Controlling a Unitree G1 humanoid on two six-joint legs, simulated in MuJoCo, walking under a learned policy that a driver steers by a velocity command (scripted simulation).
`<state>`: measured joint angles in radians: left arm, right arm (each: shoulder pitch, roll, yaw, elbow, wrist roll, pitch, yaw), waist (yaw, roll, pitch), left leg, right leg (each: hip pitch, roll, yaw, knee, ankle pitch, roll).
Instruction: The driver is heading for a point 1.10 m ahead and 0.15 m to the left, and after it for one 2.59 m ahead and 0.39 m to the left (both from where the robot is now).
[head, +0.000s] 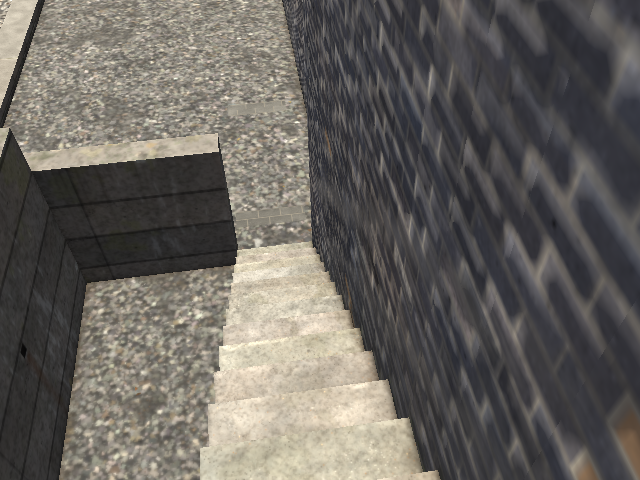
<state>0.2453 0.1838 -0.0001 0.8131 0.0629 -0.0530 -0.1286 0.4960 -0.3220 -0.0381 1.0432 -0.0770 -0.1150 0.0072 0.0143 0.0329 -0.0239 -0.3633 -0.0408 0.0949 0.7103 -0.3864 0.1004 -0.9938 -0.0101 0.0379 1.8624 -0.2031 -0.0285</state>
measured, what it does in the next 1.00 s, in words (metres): goes down: right foot 0.19 m lower, then left foot 0.20 m lower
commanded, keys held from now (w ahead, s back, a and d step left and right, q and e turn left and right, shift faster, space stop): w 1.00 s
